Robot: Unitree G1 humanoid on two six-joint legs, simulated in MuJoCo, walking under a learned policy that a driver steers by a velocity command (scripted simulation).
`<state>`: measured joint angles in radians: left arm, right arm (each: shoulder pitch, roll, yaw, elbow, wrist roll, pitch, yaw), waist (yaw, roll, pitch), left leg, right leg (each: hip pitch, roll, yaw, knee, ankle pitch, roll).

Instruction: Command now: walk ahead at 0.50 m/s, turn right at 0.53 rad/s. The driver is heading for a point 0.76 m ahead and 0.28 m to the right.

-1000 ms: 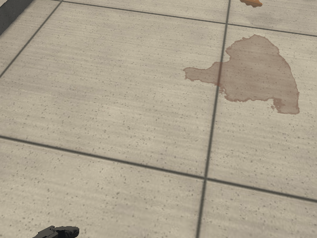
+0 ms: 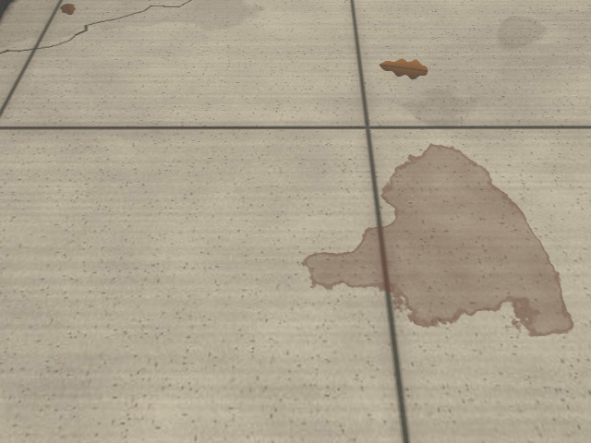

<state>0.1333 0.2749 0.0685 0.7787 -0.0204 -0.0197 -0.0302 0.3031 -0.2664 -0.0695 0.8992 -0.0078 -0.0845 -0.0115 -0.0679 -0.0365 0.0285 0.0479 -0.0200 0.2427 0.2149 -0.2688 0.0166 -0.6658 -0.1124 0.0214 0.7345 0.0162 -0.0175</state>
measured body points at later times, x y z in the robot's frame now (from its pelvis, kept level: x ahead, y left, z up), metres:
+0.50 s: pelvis +0.28 -0.06 +0.00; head +0.31 -0.08 +0.45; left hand +0.41 +0.21 -0.10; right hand +0.43 -0.36 -0.08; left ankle +0.51 +0.07 -0.69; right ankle +0.20 -0.12 -0.74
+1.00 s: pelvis +0.55 -0.11 +0.00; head +0.57 -0.14 +0.45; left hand +0.86 -0.02 -0.08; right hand +0.40 -0.37 -0.12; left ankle +0.54 +0.02 -0.74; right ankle +0.59 -0.34 -0.69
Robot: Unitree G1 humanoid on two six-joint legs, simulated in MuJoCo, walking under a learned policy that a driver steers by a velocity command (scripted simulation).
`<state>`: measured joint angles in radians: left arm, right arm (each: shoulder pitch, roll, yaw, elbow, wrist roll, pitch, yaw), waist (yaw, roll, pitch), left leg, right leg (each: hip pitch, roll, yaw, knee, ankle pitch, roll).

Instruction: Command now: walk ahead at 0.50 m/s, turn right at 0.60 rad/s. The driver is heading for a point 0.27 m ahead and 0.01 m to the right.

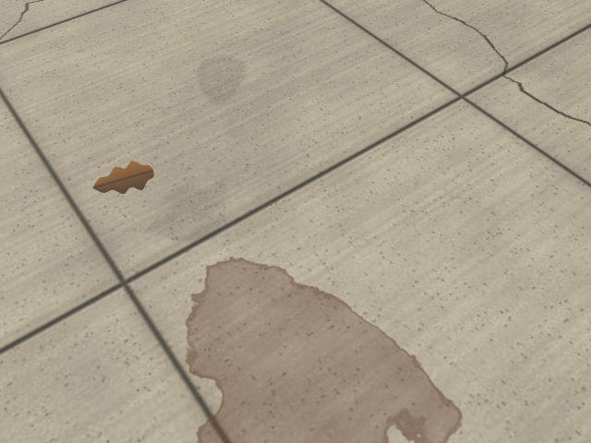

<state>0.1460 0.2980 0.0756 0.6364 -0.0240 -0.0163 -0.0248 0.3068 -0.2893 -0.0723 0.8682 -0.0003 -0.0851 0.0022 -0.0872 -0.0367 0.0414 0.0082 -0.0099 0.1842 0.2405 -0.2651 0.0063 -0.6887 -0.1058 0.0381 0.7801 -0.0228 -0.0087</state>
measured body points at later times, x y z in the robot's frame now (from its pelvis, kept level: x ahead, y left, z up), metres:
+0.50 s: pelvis +0.20 -0.05 +0.00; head +0.22 -0.06 +0.45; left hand +0.37 +0.20 -0.11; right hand +0.30 -0.33 -0.12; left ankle +0.29 +0.10 -0.72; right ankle +0.21 -0.13 -0.74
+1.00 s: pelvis +0.26 -0.02 +0.00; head +0.27 -0.03 +0.45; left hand +0.38 +0.23 -0.14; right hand +0.34 -0.30 -0.14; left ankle +0.28 +0.10 -0.74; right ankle +0.21 -0.13 -0.74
